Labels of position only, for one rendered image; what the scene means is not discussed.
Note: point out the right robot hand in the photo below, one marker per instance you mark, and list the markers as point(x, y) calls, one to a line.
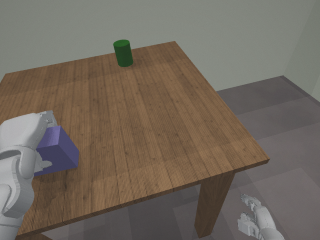
point(261, 218)

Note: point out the robot right forearm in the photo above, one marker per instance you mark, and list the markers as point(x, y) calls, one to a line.
point(270, 234)

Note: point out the table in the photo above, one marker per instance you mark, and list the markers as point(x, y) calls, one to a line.
point(142, 131)

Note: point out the sponge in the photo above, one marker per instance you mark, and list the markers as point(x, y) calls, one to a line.
point(57, 147)

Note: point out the robot left forearm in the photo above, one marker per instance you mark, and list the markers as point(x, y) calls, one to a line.
point(17, 165)

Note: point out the left robot hand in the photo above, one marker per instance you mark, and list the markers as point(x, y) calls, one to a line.
point(27, 131)

